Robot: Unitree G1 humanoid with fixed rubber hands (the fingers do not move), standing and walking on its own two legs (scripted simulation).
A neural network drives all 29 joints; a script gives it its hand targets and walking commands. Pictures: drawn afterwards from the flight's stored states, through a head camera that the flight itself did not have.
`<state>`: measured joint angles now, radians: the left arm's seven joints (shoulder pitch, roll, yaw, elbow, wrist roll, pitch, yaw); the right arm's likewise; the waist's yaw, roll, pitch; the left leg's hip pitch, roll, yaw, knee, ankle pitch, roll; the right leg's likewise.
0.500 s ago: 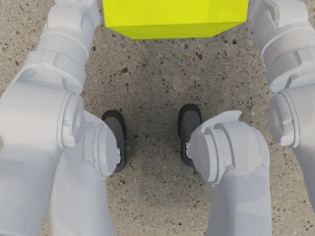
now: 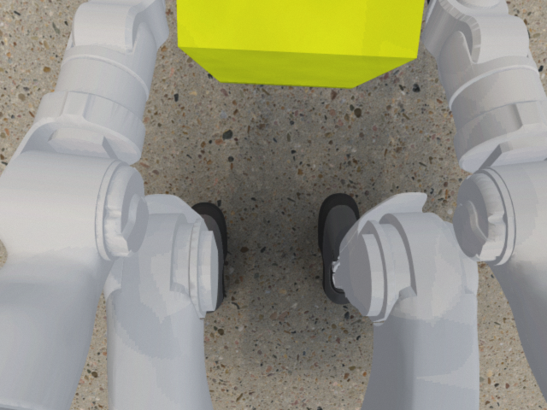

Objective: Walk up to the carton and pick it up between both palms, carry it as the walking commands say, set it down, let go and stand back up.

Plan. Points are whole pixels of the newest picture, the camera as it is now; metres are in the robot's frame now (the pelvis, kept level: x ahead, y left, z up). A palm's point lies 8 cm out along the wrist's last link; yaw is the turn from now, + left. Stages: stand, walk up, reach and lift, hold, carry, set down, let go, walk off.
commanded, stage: reach and lift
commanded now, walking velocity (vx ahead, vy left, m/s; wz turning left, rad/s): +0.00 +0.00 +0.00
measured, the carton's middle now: out of the picture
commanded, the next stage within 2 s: none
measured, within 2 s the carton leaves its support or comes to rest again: leaves its support in 0.04 s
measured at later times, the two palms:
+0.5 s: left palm out of the picture +0.56 +0.12 -0.11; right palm out of the picture +0.54 -0.18 -0.10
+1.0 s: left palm out of the picture +0.54 +0.14 -0.06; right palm out of the picture +0.54 -0.16 -0.05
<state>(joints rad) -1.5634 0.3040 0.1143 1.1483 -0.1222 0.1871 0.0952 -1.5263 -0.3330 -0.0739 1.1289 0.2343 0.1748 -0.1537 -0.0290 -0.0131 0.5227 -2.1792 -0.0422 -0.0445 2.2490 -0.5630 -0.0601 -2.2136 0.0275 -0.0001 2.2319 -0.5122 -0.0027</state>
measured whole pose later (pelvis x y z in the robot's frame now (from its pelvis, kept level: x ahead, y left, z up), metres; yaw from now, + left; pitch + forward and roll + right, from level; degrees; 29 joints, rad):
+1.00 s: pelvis -0.01 +0.00 +0.07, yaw +0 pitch +27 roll +2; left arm -1.38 0.21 0.30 0.68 -0.01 0.39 0.11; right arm -1.41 -0.16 -0.35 0.65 -0.04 0.41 -0.15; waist -0.03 -0.02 0.53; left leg -1.95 -0.06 -0.03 2.02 -0.54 -0.06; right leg -2.00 0.05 0.04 2.01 -0.49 0.02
